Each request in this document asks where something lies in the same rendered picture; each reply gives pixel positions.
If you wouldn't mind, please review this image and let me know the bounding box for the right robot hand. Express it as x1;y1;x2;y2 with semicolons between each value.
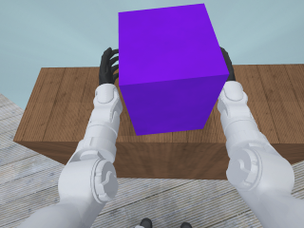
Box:
220;47;236;82

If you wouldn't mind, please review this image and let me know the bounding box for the left robot foot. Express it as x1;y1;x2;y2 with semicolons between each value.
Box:
140;218;153;228

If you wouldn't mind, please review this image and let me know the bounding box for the robot right forearm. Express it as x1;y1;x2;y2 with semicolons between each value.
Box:
217;81;283;159

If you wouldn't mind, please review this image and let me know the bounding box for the left robot hand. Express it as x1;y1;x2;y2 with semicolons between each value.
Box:
99;47;119;86

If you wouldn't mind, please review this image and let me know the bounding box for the right robot upper arm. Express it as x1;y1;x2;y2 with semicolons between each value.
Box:
226;147;304;228

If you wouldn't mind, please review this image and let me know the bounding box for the carton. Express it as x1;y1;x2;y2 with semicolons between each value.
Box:
118;3;230;136

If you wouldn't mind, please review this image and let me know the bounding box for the pedestal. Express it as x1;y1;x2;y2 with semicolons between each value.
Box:
13;64;304;181

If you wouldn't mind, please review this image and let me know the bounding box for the robot left forearm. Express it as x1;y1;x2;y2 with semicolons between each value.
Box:
58;84;123;195

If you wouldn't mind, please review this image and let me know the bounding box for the left robot upper arm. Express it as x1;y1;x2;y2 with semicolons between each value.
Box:
16;158;119;228

